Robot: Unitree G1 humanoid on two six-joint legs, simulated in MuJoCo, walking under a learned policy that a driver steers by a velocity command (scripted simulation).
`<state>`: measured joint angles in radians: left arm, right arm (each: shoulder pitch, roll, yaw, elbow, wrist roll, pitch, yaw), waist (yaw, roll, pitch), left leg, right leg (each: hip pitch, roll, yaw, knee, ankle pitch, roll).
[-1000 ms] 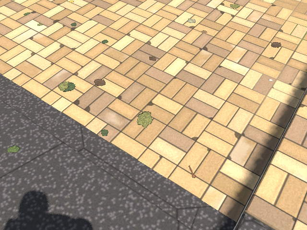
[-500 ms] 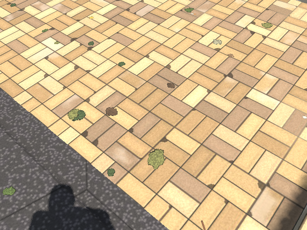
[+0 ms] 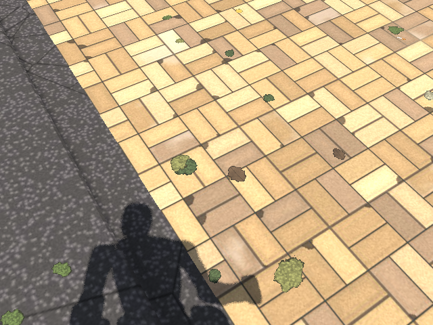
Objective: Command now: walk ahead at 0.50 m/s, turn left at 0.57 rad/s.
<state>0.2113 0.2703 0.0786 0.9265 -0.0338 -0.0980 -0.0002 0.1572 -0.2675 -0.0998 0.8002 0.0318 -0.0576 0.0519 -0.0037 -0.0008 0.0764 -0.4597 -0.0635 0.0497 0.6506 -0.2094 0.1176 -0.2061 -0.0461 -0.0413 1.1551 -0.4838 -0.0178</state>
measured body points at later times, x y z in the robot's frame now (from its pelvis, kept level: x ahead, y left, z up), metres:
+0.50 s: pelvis +0.31 -0.03 -0.07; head +0.34 -0.01 +0.38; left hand +0.52 +0.21 -0.15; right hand +0.32 -0.30 -0.19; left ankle +0.09 +0.06 -0.72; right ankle +0.49 -0.13 -0.78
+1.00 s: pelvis +0.62 -0.04 -0.14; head +0.66 -0.04 +0.31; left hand +0.72 +0.23 -0.26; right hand +0.83 -0.32 -0.18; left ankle +0.78 +0.04 -0.86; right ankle +0.49 -0.13 -0.82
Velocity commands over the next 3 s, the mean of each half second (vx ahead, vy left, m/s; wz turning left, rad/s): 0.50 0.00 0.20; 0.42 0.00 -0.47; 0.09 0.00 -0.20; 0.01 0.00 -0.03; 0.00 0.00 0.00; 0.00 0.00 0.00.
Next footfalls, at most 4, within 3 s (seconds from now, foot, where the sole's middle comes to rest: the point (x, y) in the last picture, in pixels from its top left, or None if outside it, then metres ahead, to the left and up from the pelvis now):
0.56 right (261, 310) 0.52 -0.13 -0.89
0.94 left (215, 230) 0.82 0.02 -0.89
1.30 right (282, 259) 0.70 -0.21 -0.89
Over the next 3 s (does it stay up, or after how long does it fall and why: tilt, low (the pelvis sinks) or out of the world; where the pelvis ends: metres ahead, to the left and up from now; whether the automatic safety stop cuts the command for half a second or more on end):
stays up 0.72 -0.09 -0.12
